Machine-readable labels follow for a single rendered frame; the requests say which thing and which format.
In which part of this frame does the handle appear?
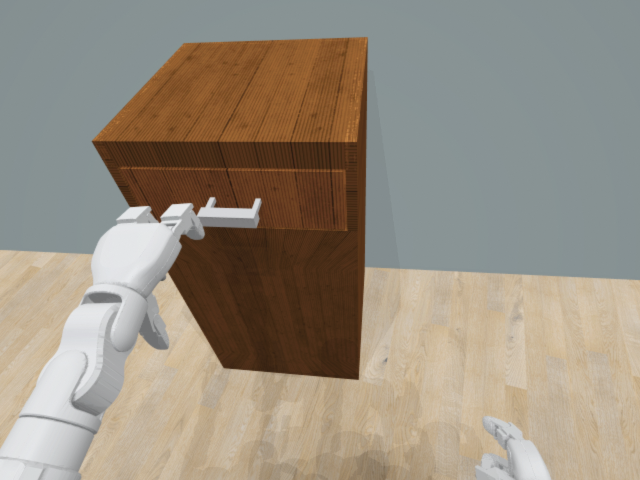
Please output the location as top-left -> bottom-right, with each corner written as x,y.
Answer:
197,197 -> 262,228

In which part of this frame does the drawer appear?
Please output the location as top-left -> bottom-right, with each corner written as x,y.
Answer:
120,167 -> 347,229

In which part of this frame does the left robot forearm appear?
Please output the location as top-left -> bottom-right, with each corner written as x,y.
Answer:
0,284 -> 148,480

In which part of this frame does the cabinet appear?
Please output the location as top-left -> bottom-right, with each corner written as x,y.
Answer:
92,37 -> 368,380

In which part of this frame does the robot right hand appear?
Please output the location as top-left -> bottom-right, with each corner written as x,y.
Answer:
475,416 -> 551,480

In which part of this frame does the robot left hand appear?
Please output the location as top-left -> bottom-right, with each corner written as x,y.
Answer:
91,203 -> 205,350

